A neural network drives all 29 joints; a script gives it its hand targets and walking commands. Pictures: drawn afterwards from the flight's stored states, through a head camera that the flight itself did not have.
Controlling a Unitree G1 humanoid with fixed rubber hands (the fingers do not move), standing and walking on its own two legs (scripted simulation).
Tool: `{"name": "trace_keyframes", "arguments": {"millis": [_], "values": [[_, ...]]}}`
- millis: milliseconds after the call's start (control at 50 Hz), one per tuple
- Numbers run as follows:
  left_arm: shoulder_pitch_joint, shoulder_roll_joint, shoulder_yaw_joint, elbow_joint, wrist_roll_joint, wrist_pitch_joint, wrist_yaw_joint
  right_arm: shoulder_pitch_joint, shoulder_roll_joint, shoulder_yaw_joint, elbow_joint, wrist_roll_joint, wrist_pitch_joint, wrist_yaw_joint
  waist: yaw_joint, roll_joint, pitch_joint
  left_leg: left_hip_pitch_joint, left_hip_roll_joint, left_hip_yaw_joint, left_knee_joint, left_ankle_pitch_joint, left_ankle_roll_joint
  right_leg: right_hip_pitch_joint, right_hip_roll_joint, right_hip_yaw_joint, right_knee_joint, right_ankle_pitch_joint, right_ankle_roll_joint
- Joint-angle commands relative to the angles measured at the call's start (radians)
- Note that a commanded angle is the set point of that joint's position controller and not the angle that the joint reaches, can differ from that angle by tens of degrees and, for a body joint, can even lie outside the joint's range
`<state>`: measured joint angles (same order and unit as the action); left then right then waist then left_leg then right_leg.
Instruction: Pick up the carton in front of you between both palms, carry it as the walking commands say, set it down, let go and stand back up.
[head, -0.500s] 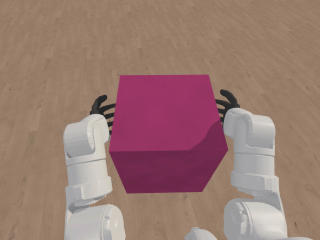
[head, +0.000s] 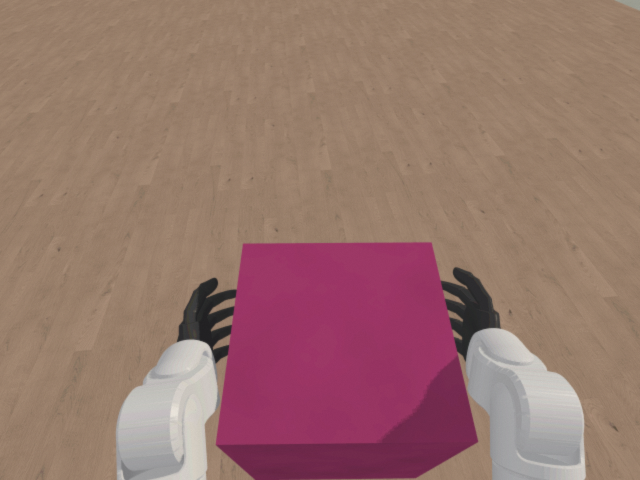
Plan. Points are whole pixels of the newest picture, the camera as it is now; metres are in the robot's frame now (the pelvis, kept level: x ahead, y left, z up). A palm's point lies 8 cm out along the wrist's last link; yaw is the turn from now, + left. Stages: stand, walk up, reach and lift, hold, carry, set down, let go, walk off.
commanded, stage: carry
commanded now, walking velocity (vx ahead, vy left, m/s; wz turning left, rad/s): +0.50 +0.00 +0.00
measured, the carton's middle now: (336, 370) +0.26 +0.00 +0.03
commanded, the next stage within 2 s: none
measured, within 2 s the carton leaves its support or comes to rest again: neither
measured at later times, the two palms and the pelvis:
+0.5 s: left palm (244, 182) +0.56 +0.14 +0.10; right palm (429, 180) +0.55 -0.16 +0.10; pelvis +0.31 +0.00 -0.01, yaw -2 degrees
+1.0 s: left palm (257, 114) +0.80 +0.14 +0.09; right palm (401, 106) +0.79 -0.15 +0.10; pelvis +0.55 +0.00 -0.01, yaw -2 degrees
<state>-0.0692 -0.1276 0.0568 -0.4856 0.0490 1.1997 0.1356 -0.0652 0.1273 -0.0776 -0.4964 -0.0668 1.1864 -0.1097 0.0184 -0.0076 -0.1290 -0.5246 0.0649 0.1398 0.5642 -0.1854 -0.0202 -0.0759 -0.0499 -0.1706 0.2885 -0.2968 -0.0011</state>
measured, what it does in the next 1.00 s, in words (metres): walks ahead: left foot, then right foot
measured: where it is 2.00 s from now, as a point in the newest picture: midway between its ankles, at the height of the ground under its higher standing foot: (335, 410)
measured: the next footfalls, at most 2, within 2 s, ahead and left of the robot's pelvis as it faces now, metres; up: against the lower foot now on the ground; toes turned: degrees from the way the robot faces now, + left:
left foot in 0.08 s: +0.21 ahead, +0.12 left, +0.00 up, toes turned +9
right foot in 0.52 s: +0.49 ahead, -0.11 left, +0.00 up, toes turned -9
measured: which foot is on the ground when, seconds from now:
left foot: up 0.00-0.06, down 0.08-0.56, up 0.58-0.86, down 0.88-1.00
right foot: down 0.00-0.08, up 0.10-0.50, down 0.52-1.00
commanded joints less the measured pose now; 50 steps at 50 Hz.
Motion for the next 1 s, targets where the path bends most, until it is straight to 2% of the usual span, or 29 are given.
{"name": "trace_keyframes", "arguments": {"millis": [0,40,60,80,100,120,140,160,180,220,280,340,440,500,520,540,560,580,600,620,660,720,780,840,860,880,900,920,980], "values": [[-0.394,-0.793,-0.652,-0.082,-0.313,0.025,-0.191,-0.374,0.822,0.681,-0.046,0.308,0.039,0.15,-0.003,-0.155,-0.113,0.107,-0.028,0.083,-0.092,0.109,0.014,0.052,-0.189,0.076,-0.023,0.353,-0.076],[-0.407,-0.747,-0.642,-0.076,-0.309,0.045,-0.183,-0.371,0.774,0.659,-0.026,0.309,0.06,0.148,-0.015,-0.113,-0.108,0.287,-0.061,0.137,-0.116,0.046,0.03,-0.044,-0.15,0.013,0.122,0.35,-0.05],[-0.411,-0.722,-0.635,-0.068,-0.306,0.055,-0.177,-0.365,0.754,0.644,-0.008,0.308,0.069,0.145,-0.027,-0.081,-0.14,0.451,-0.036,0.106,-0.096,-0.007,0.041,-0.145,-0.121,-0.03,0.266,0.345,-0.026],[-0.438,-0.694,-0.63,-0.078,-0.308,0.068,-0.174,-0.367,0.73,0.625,0.014,0.301,0.074,0.142,-0.047,0.112,-0.151,0.549,0.163,-0.251,-0.234,-0.18,0.104,-0.317,-0.028,-0.068,0.532,0.204,0.023],[-0.472,-0.695,-0.646,-0.091,-0.319,0.079,-0.172,-0.375,0.731,0.618,0.031,0.301,0.075,0.14,-0.055,0.335,-0.189,0.713,0.341,-0.604,-0.329,-0.167,0.232,-0.568,0.055,-0.01,0.783,-0.152,0.044],[-0.479,-0.718,-0.659,-0.082,-0.329,0.082,-0.175,-0.37,0.751,0.614,0.025,0.311,0.079,0.142,-0.051,0.284,-0.182,0.691,0.366,-0.629,-0.343,-0.055,0.259,-0.641,0.008,0.109,0.926,-0.233,0.021],[-0.481,-0.751,-0.656,-0.069,-0.329,0.079,-0.181,-0.387,0.785,0.625,0.019,0.319,0.077,0.146,-0.051,0.201,-0.184,0.642,0.345,-0.557,-0.325,0.047,0.262,-0.648,-0.03,0.145,0.973,-0.205,0.002],[-0.475,-0.794,-0.658,-0.056,-0.328,0.072,-0.187,-0.409,0.822,0.643,0.011,0.329,0.071,0.153,-0.046,0.1,-0.196,0.604,0.338,-0.494,-0.327,0.029,0.241,-0.644,-0.069,0.169,0.956,-0.148,-0.009],[-0.466,-0.831,-0.658,-0.043,-0.324,0.062,-0.191,-0.434,0.861,0.664,0.002,0.34,0.064,0.159,-0.038,0.042,-0.188,0.535,0.314,-0.415,-0.352,0.014,0.202,-0.603,-0.097,0.178,0.88,-0.078,-0.011],[-0.464,-0.865,-0.657,-0.028,-0.311,0.041,-0.192,-0.478,0.89,0.693,-0.008,0.359,0.048,0.168,-0.031,0.078,-0.179,0.46,0.269,-0.284,-0.404,-0.079,0.157,-0.532,-0.085,0.14,0.721,-0.011,-0.008],[-0.44,-0.864,-0.651,-0.017,-0.287,0.019,-0.18,-0.47,0.876,0.708,-0.007,0.371,0.033,0.174,-0.031,0.115,-0.144,0.442,0.237,-0.178,-0.454,-0.09,0.16,-0.504,-0.071,0.089,0.509,0.06,0.013],[-0.408,-0.84,-0.645,-0.021,-0.276,0.017,-0.168,-0.437,0.843,0.701,-0.009,0.365,0.033,0.172,-0.037,0.121,-0.112,0.475,0.205,-0.099,-0.437,0.01,0.145,-0.487,-0.045,0.033,0.328,0.146,0.02],[-0.398,-0.795,-0.645,-0.034,-0.289,0.033,-0.17,-0.38,0.8,0.669,0.009,0.328,0.047,0.163,-0.039,0.156,-0.064,0.532,0.185,-0.033,-0.364,0.159,0.113,-0.426,-0.023,-0.033,0.203,0.22,0.006],[-0.391,-0.776,-0.634,-0.019,-0.293,0.037,-0.175,-0.372,0.784,0.664,0.017,0.314,0.053,0.156,-0.017,0.101,-0.123,0.417,0.124,0.079,-0.071,0.326,0.062,-0.094,0.037,-0.101,0.147,0.142,-0.02],[-0.367,-0.772,-0.627,0.001,-0.289,0.036,-0.176,-0.378,0.768,0.665,0.013,0.312,0.056,0.154,0.008,0.014,-0.17,0.267,0.075,0.103,0.148,0.253,0.015,0.084,-0.074,0.074,0.1,0.085,-0.047],[-0.368,-0.769,-0.62,0.022,-0.283,0.029,-0.177,-0.396,0.767,0.676,-0.017,0.314,0.061,0.153,0.018,-0.235,-0.262,0.022,-0.033,0.08,0.464,0.029,-0.036,0.278,-0.317,0.499,0.02,0.129,-0.187],[-0.367,-0.795,-0.623,0.015,-0.294,0.022,-0.182,-0.415,0.784,0.693,-0.019,0.325,0.059,0.158,0.009,-0.299,-0.236,-0.149,-0.079,-0.005,0.611,-0.327,-0.031,0.326,-0.382,0.62,-0.021,0.463,-0.247],[-0.382,-0.83,-0.636,-0.011,-0.306,0.015,-0.189,-0.415,0.826,0.705,-0.005,0.335,0.047,0.163,0.006,-0.213,-0.244,-0.171,-0.026,-0.082,0.698,-0.349,-0.005,0.294,-0.377,0.502,0.031,0.688,-0.252],[-0.393,-0.871,-0.651,-0.02,-0.316,0.005,-0.196,-0.417,0.865,0.71,-0.006,0.34,0.035,0.168,0.005,-0.13,-0.263,-0.157,0.009,-0.112,0.68,-0.319,0.008,0.256,-0.355,0.411,0.056,0.768,-0.225],[-0.411,-0.906,-0.667,-0.035,-0.323,-0.008,-0.202,-0.414,0.904,0.717,-0.004,0.339,0.021,0.172,0.0,-0.067,-0.261,-0.126,0.044,-0.128,0.589,-0.264,0.015,0.2,-0.332,0.336,0.039,0.732,-0.181],[-0.43,-0.943,-0.689,-0.061,-0.341,-0.028,-0.212,-0.395,0.948,0.724,-0.01,0.325,-0.005,0.172,-0.004,-0.1,-0.257,-0.02,0.03,-0.076,0.374,-0.198,0.008,0.113,-0.274,0.203,-0.002,0.668,-0.111],[-0.391,-0.928,-0.7,-0.079,-0.349,-0.044,-0.224,-0.332,0.951,0.723,-0.016,0.294,-0.029,0.16,-0.009,-0.147,-0.253,0.086,-0.008,-0.02,0.132,-0.138,-0.006,0.073,-0.226,0.072,0.011,0.724,-0.11],[-0.36,-0.886,-0.701,-0.105,-0.345,-0.043,-0.223,-0.335,0.912,0.724,-0.067,0.296,-0.028,0.152,-0.002,-0.176,-0.248,0.157,-0.031,0.027,-0.006,0.041,-0.005,0.062,-0.208,0.017,0.044,0.723,-0.091],[-0.362,-0.829,-0.688,-0.117,-0.329,-0.022,-0.211,-0.338,0.854,0.714,-0.087,0.305,-0.002,0.154,-0.013,-0.111,-0.204,0.322,-0.008,0.054,-0.223,0.309,-0.008,-0.025,-0.153,-0.022,0.137,0.483,-0.022],[-0.361,-0.801,-0.676,-0.103,-0.318,-0.011,-0.205,-0.336,0.825,0.703,-0.083,0.306,0.013,0.155,-0.014,-0.088,-0.198,0.415,0.046,0.017,-0.229,0.366,-0.006,-0.099,-0.149,-0.016,0.17,0.374,-0.002],[-0.36,-0.77,-0.661,-0.086,-0.305,0.002,-0.197,-0.343,0.784,0.686,-0.072,0.308,0.028,0.156,-0.008,0.009,-0.206,0.509,0.153,-0.079,-0.167,0.684,0.009,-0.182,-0.111,-0.019,0.225,0.183,0.028],[-0.369,-0.752,-0.662,-0.093,-0.301,0.019,-0.188,-0.358,0.765,0.672,-0.043,0.311,0.036,0.156,-0.01,0.107,-0.234,0.581,0.217,-0.138,-0.108,0.801,0.085,-0.225,-0.086,0.035,0.225,0.04,0.05],[-0.372,-0.735,-0.661,-0.096,-0.3,0.036,-0.184,-0.335,0.762,0.661,-0.007,0.31,0.041,0.158,-0.013,0.165,-0.235,0.537,0.233,-0.183,-0.136,0.71,0.116,-0.2,-0.075,0.046,0.213,-0.035,0.056],[-0.406,-0.758,-0.66,-0.044,-0.302,0.054,-0.182,-0.329,0.782,0.63,0.055,0.304,0.053,0.162,-0.015,0.121,-0.208,0.462,0.166,-0.12,-0.114,0.703,0.089,-0.122,-0.081,0.053,0.152,0.089,0.059]]}}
